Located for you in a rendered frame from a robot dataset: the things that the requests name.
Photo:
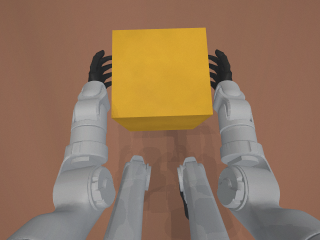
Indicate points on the right robot forearm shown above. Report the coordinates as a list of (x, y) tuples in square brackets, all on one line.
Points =
[(237, 129)]

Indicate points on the carton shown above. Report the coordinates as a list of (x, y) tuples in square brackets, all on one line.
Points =
[(160, 79)]

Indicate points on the right robot upper arm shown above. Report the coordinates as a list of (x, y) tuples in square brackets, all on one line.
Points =
[(252, 195)]

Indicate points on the left robot hand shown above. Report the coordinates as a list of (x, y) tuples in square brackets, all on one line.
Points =
[(97, 70)]

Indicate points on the robot left shin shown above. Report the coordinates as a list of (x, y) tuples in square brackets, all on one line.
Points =
[(135, 157)]

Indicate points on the left robot thigh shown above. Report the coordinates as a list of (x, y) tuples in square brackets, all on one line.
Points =
[(126, 219)]

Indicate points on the left robot upper arm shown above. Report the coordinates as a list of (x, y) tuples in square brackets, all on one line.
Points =
[(80, 196)]

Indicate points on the right robot hand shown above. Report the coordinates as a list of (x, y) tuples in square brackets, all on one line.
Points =
[(222, 69)]

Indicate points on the left robot forearm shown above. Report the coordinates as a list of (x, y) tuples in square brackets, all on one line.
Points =
[(87, 145)]

